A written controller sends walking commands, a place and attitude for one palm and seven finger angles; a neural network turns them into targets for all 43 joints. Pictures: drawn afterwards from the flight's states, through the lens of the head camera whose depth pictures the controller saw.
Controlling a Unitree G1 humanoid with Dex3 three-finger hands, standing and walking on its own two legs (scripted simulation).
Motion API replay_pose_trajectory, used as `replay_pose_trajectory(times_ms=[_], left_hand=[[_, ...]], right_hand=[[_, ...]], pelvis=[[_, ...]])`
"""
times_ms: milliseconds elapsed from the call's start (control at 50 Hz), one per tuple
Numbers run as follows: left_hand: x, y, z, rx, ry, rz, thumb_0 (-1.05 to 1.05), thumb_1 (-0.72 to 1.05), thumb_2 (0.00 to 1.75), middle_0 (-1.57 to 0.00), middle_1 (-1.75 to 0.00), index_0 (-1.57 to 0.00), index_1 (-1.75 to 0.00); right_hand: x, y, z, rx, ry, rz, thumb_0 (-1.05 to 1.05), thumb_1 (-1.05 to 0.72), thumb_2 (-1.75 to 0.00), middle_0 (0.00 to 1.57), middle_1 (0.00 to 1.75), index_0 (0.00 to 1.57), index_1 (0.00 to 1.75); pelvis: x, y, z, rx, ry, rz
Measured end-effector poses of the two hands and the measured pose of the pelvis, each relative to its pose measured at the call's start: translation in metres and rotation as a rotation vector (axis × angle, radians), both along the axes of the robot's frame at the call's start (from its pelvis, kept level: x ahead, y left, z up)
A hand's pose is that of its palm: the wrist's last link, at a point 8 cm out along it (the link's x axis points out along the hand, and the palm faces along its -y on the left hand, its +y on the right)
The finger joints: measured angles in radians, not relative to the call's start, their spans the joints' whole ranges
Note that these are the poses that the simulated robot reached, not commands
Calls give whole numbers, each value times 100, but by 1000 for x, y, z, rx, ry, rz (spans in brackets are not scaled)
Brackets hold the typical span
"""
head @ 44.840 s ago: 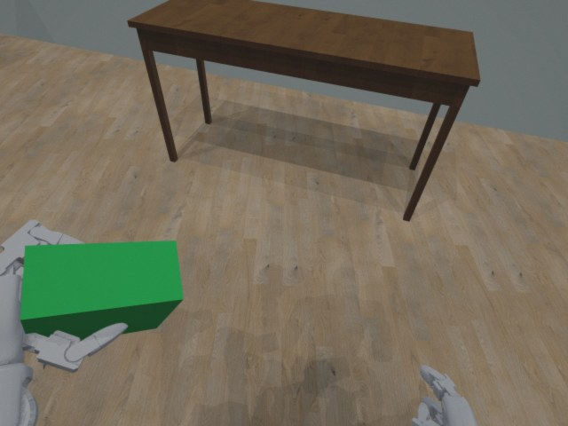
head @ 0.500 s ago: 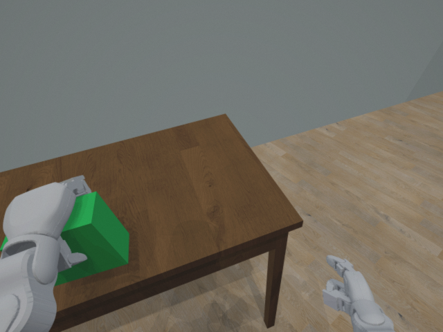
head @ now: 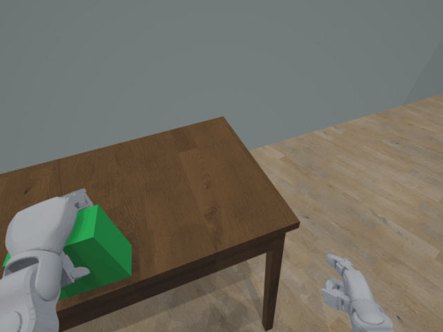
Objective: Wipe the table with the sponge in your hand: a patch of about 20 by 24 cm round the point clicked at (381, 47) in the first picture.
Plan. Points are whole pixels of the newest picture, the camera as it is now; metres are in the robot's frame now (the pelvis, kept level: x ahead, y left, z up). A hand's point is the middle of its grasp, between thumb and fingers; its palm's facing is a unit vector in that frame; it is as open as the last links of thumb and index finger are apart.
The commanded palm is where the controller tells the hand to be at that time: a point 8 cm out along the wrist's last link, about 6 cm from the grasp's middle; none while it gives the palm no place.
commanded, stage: bring the sponge back beside the body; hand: left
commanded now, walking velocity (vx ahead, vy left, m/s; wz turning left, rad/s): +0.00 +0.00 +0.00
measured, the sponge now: (84, 260) +0.19 +0.28 +0.07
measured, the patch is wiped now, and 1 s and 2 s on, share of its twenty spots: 1.00 1.00 1.00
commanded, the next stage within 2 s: step back with the hand held close in 0.24 s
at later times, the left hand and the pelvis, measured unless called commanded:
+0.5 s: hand (95, 236) +0.20 +0.24 +0.13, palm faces +0.27 -0.80 -0.54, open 10.4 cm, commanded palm +0.14 +0.28 +0.19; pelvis -0.01 +0.00 +0.00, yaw +1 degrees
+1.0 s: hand (53, 254) +0.16 +0.27 +0.15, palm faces +0.37 -0.85 -0.38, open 10.5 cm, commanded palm +0.10 +0.32 +0.19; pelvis -0.05 +0.04 -0.02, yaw +1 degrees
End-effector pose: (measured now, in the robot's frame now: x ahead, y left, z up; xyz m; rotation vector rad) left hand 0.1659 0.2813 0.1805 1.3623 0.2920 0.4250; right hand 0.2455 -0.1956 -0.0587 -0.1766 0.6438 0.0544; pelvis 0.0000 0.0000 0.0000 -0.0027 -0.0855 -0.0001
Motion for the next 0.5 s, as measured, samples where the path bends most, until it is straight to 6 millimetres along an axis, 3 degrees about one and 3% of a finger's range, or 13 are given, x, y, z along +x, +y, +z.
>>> replay_pose_trajectory(times_ms=[380, 440, 500], left_hand=[[-4, -3, -1, 7, 0, -7, 0, -54, 106, -68, -130, -72, -129], [0, 1, -11, -495, -167, -100, 0, -54, 106, -68, -130, -72, -129], [4, -1, -24, -755, -293, -180, 0, -54, 106, -68, -130, -72, -129]], right_hand=[[-9, -6, 0, -1, -6, -12, 1, -90, -90, 20, 30, 20, 30], [-15, -6, 4, -5, -34, -16, 1, -90, -90, 20, 30, 20, 30], [-34, -10, 2, -27, -6, -46, 1, -90, -90, 20, 30, 20, 30]], pelvis=[[-6, -3, 0, 2, -6, -2], [-8, -3, -2, -17, 24, 14], [-9, -4, -3, -28, 60, 23]])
